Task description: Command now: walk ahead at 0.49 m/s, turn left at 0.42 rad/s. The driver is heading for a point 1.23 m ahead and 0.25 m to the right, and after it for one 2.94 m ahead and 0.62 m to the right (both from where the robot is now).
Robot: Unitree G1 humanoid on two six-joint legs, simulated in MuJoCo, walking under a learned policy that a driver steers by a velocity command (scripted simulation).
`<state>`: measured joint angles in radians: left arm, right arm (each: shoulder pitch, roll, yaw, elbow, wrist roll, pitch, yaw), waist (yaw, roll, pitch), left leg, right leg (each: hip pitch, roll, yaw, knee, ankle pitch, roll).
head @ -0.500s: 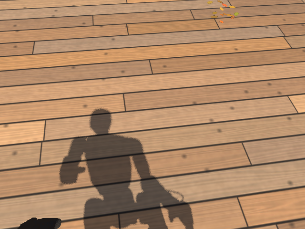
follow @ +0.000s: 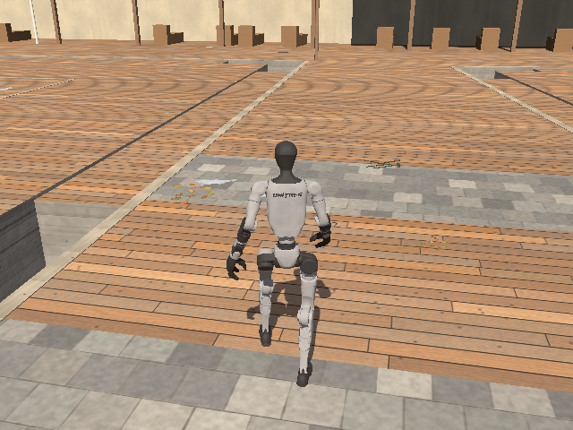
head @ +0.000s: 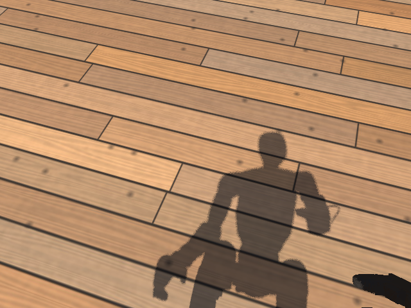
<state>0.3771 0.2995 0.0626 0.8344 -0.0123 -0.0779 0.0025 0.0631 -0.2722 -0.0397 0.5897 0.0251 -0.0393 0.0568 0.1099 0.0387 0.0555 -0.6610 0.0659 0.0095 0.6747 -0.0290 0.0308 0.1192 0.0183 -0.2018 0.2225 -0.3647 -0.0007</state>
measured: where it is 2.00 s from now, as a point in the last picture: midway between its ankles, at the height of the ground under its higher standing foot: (310, 154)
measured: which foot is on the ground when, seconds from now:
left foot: up 0.00-0.06, down 0.08-0.64, up 0.66-1.00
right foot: down 0.00-0.10, up 0.12-0.60, down 0.62-1.00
